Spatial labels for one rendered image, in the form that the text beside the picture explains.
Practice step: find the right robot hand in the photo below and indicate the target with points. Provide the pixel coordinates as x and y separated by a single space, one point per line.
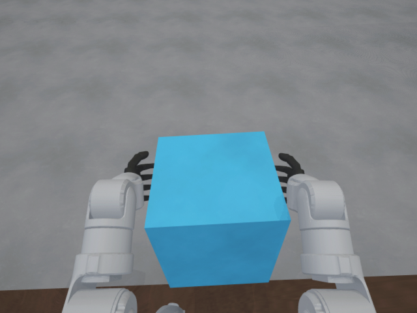
295 169

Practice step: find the carton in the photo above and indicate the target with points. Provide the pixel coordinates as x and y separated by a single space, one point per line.
216 213

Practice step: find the left robot hand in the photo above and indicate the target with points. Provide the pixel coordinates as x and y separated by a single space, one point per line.
133 167

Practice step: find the right robot forearm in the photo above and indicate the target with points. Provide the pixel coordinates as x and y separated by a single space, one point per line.
328 254

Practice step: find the left robot upper arm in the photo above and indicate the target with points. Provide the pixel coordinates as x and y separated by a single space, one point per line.
102 300

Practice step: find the right robot upper arm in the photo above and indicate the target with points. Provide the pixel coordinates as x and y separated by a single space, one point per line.
334 301

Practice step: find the left robot forearm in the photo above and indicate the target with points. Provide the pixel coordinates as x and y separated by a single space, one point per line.
107 241

